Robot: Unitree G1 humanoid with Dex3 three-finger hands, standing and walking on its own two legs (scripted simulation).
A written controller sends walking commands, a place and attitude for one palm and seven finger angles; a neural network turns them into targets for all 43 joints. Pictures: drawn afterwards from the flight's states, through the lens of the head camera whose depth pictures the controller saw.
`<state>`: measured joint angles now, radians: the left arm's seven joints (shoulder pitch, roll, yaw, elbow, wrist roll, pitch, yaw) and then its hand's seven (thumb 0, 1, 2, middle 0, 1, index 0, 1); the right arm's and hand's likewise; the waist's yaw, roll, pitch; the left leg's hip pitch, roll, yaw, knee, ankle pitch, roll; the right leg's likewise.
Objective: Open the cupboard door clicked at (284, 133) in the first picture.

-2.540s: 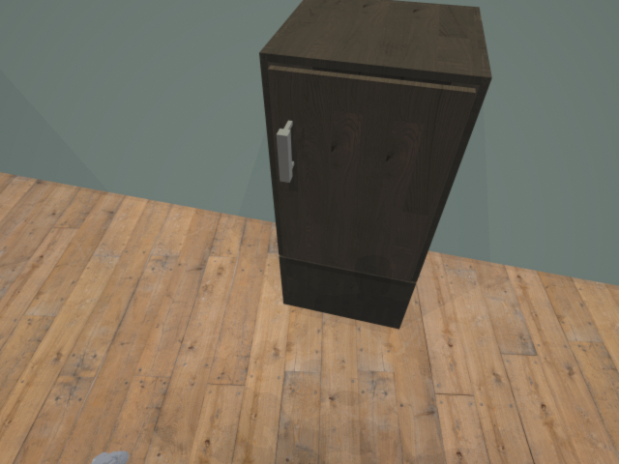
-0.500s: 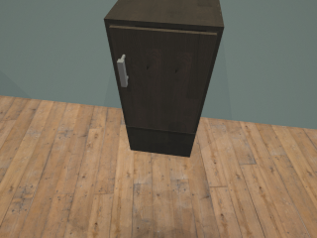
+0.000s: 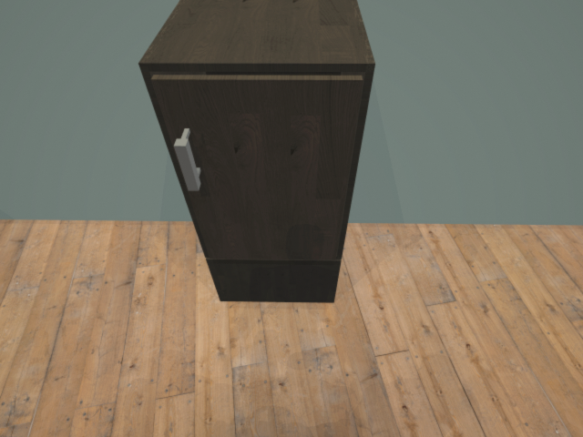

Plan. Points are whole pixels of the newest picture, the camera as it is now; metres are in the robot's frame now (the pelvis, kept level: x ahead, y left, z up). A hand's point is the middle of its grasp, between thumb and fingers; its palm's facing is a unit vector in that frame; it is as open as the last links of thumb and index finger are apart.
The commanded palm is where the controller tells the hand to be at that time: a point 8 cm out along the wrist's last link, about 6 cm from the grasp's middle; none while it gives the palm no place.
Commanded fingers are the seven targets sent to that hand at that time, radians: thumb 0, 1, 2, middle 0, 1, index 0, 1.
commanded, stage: take the last steps up to it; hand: left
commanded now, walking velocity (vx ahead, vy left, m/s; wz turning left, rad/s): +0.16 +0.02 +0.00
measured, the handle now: (190, 159) +0.66 +0.24 -0.02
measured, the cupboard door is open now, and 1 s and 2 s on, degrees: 0 0 0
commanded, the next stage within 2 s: come to a stop and stand still in 0.08 s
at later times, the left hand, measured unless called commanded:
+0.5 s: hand out of the picture +0.09 +0.19 -0.19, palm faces +0.08 -0.99 -0.15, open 7.4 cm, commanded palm none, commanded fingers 0.00 0.90 0.90 -0.20 -0.30 -0.20 -0.30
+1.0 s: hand out of the picture +0.06 +0.16 -0.16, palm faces +0.03 -0.97 -0.22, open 7.4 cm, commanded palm none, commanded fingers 0.00 0.90 0.90 -0.20 -0.30 -0.20 -0.30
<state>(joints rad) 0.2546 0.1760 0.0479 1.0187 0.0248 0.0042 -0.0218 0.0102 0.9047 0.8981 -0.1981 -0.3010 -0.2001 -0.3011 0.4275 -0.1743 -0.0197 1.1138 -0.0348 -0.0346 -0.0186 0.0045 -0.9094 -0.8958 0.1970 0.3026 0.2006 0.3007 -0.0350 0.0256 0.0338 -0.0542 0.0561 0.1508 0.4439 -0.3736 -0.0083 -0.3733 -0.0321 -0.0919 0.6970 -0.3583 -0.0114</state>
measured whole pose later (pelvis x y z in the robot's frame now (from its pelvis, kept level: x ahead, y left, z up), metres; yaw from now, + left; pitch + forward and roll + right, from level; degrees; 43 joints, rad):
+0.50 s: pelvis +0.10 +0.03 +0.00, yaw +0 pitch -1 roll -2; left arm 0.29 0.16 0.04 1.06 0.02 0.03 0.04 0.01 0.91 0.90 -0.20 -0.30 -0.20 -0.30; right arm 0.14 -0.13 -0.02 1.00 -0.02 0.00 -0.04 0.01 -0.93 -0.90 0.20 0.30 0.20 0.30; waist 0.04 -0.05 0.10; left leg -0.34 0.05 0.12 0.55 -0.20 0.05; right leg -0.31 -0.01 -0.04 0.91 -0.56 0.03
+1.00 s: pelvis +0.03 -0.02 +0.00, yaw +0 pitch -1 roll +0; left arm 0.28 0.15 0.03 1.02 0.03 0.03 0.02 0.01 0.90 0.90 -0.20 -0.30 -0.20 -0.30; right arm 0.31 -0.19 -0.07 1.06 -0.02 0.06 -0.01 0.01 -0.91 -0.90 0.20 0.30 0.20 0.30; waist -0.02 0.03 -0.01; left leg -0.39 0.04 0.03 0.87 -0.37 -0.01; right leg -0.23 -0.02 -0.07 0.49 -0.26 -0.02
